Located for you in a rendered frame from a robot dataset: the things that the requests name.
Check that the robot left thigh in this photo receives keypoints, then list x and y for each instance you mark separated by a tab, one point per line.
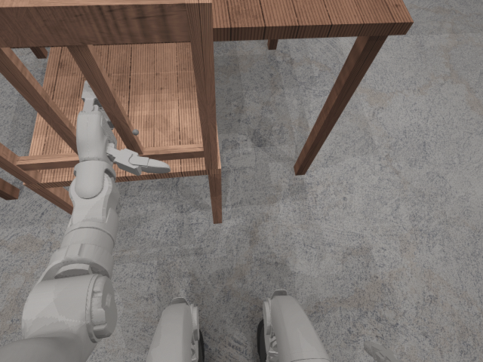
177	328

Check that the table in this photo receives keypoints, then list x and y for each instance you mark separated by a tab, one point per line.
240	20

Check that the chair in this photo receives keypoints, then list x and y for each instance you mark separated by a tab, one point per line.
166	91

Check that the robot right hand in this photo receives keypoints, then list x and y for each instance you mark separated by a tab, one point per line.
379	353

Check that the robot right shin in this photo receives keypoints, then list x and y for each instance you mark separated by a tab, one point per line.
271	344

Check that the left robot upper arm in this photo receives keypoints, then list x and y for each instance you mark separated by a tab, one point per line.
65	319

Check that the robot left hand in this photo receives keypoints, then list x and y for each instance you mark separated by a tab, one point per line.
93	133

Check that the left robot forearm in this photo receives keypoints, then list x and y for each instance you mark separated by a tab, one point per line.
90	236

